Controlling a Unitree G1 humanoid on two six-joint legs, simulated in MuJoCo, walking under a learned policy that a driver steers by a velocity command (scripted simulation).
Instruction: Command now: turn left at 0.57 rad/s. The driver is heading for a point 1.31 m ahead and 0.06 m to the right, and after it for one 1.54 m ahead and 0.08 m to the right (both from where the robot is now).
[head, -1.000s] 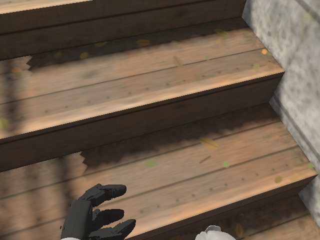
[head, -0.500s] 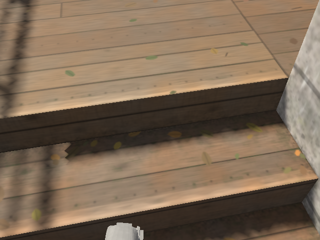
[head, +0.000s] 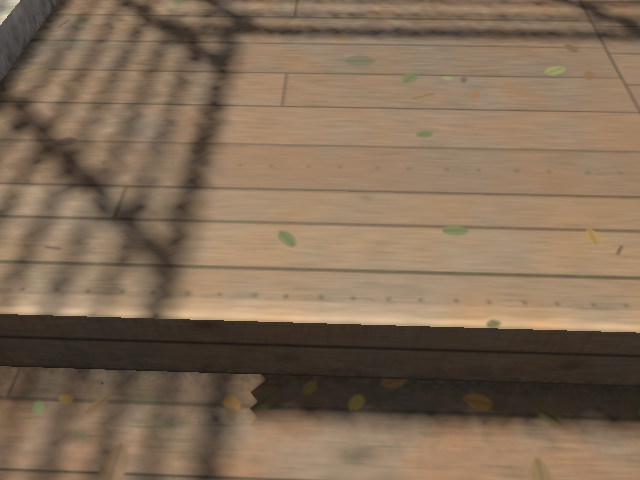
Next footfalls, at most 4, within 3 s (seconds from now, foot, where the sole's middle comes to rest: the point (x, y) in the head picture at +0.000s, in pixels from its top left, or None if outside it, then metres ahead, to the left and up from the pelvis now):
0.34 right None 0.11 -0.16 -0.71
2.02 right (398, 466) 0.46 -0.12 -0.53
2.54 left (243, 259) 0.79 0.14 -0.36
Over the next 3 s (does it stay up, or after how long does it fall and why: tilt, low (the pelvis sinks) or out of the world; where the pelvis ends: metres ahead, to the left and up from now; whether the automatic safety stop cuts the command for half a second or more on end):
stays up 0.89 0.06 0.41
